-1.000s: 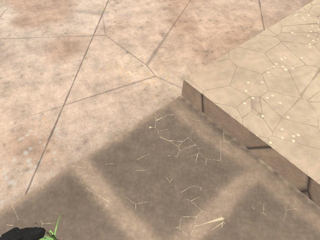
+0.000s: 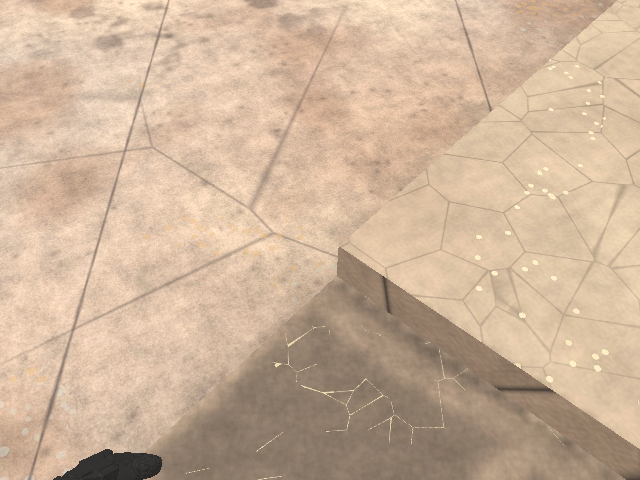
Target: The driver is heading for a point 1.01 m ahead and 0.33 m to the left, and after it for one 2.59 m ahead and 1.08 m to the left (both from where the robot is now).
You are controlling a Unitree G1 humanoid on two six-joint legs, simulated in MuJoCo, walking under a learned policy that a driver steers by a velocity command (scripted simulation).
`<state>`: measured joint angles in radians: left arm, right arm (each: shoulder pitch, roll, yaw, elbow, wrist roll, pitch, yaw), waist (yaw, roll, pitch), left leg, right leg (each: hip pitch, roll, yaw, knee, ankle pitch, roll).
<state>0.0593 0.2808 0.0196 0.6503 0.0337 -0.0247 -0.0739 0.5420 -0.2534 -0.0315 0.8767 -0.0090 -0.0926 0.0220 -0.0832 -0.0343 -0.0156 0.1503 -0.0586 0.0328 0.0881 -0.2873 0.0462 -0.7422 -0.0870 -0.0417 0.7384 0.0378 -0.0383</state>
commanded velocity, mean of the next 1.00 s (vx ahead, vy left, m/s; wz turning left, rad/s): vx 0.99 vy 0.00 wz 0.65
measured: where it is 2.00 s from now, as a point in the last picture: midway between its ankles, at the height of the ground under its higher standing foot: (187, 214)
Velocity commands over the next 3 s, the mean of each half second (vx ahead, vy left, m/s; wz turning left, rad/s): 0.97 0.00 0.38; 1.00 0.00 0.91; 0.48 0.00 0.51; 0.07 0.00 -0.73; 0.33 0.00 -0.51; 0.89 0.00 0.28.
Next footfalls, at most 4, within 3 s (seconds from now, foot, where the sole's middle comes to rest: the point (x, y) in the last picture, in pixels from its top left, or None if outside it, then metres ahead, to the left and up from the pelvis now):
0.12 right None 0.30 -0.12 -0.77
0.58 left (270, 381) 0.72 0.07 -0.77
1.06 right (267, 238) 1.20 0.07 -0.83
1.42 left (145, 235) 1.23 0.41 -0.83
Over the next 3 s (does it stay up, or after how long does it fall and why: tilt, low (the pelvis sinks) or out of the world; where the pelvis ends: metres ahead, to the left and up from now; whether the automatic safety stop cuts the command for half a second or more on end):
stays up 1.78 0.38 -0.06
